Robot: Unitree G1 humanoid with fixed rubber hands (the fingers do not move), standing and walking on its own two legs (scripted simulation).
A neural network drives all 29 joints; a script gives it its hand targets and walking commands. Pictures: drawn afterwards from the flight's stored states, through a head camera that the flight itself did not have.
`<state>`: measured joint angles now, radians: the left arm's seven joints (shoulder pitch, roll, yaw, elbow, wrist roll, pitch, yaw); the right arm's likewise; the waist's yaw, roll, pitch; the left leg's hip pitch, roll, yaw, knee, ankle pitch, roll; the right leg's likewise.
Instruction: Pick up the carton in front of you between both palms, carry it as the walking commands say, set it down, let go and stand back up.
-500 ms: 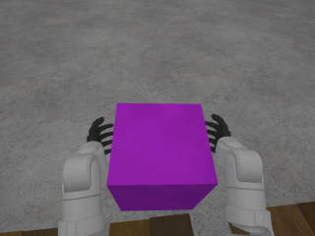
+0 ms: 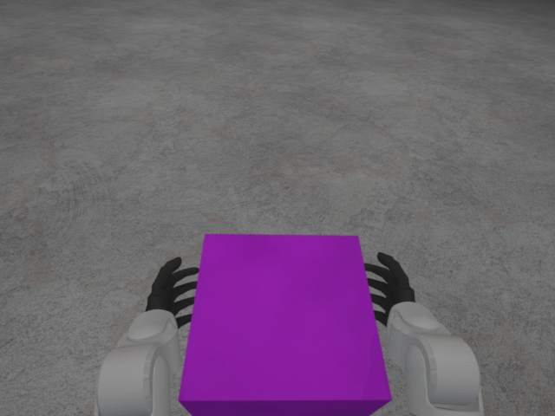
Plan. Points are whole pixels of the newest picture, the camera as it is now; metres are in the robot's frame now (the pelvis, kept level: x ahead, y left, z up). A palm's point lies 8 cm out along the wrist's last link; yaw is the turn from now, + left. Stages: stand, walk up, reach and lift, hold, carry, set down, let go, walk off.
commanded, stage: carry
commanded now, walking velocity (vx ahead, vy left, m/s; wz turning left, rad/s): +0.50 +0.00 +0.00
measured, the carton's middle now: (279, 340) +0.26 -0.01 +0.01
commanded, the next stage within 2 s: none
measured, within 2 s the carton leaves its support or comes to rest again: neither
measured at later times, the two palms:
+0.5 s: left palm (181, 182) +0.59 +0.15 +0.05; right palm (321, 172) +0.61 -0.14 +0.05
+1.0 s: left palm (178, 94) +1.00 +0.20 +0.06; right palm (280, 94) +0.99 -0.10 +0.06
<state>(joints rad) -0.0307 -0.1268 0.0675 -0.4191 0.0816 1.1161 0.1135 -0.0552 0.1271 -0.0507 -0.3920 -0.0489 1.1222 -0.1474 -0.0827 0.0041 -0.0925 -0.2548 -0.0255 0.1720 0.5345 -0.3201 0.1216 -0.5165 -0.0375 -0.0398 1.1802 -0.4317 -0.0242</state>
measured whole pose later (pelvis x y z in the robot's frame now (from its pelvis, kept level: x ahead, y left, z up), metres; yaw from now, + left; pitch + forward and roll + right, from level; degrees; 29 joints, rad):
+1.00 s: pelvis +0.65 +0.05 -0.02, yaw +2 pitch +5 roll +0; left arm -0.52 -0.11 0.30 -0.03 0.04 1.05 0.16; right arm -0.50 0.11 -0.22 -0.01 -0.01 1.03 -0.20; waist -0.06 -0.01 0.02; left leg -0.38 0.03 0.17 0.51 -0.21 0.06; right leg -0.53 -0.04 -0.05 1.17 -0.40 -0.05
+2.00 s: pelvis +1.27 +0.08 +0.00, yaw +1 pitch +3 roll -2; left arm 0.00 -0.13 0.04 -0.51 0.08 1.18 0.13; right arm -0.01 0.13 -0.03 -0.49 -0.05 1.18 -0.15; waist -0.01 -0.01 -0.08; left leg -0.16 0.03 0.21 0.26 -0.16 0.06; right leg -0.58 -0.11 -0.10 0.83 -0.17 0.00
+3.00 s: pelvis +1.88 +0.08 -0.01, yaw +1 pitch +3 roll -4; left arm 0.01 -0.13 0.02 -0.53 0.09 1.17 0.12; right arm 0.02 0.13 -0.02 -0.52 -0.07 1.16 -0.14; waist -0.01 0.00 0.00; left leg -0.24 0.03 0.20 0.32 -0.14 0.10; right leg -0.51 -0.08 -0.08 0.91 -0.27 0.01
